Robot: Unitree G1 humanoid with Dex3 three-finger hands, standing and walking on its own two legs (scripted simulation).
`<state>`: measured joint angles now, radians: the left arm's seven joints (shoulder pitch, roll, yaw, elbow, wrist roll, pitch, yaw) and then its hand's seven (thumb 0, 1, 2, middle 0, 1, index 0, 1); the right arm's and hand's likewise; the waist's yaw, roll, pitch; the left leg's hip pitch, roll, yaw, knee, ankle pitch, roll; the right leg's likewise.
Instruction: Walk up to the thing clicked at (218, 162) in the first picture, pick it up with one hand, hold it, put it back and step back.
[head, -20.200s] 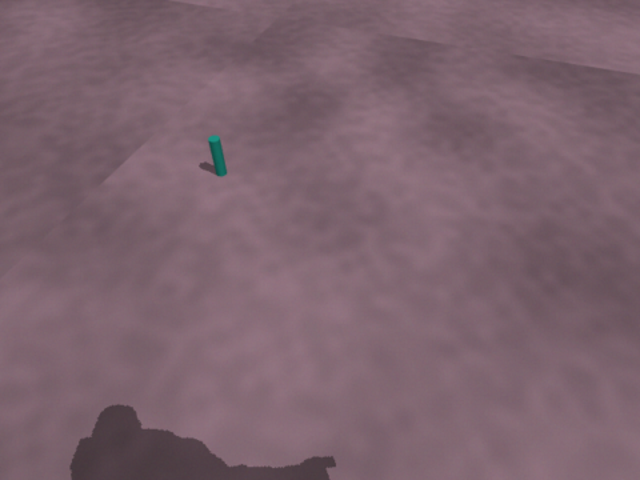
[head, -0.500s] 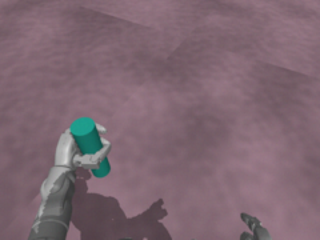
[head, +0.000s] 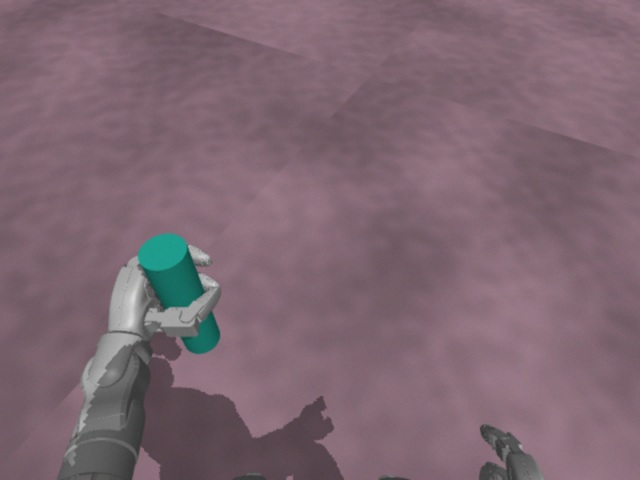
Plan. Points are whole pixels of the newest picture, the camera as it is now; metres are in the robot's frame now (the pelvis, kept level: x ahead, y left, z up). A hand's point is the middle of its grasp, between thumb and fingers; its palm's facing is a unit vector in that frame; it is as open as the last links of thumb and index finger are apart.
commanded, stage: crouch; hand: left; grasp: from the side
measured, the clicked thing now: (185, 301) +0.33 +0.18 +0.03
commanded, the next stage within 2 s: lower in 1.80 s
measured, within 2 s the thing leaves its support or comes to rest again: neither
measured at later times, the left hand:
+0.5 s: hand (214, 339) +0.34 +0.17 -0.12, palm faces -0.04 -1.00 +0.01, open 6.9 cm
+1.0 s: hand (235, 372) +0.37 +0.17 -0.35, palm faces +0.00 -1.00 -0.01, open 6.9 cm
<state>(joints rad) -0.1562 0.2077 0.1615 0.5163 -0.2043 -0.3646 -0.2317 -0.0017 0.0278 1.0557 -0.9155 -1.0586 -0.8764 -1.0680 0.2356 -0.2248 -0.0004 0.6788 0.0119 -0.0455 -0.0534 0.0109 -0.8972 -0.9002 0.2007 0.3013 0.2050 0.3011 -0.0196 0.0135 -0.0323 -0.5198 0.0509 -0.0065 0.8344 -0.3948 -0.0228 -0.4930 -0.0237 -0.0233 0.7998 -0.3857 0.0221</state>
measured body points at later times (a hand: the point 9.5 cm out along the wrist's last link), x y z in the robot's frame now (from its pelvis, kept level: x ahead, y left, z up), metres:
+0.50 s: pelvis -0.03 +0.00 -0.11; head +0.09 +0.03 +0.33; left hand +0.34 +0.22 -0.11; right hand +0.10 -0.27 -0.21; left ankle +0.02 +0.13 -0.70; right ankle +0.01 -0.14 -0.70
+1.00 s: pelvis -0.07 +0.00 -0.31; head +0.12 +0.03 +0.09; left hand +0.37 +0.23 -0.35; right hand +0.04 -0.26 -0.44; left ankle +0.02 +0.13 -0.70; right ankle +0.01 -0.14 -0.70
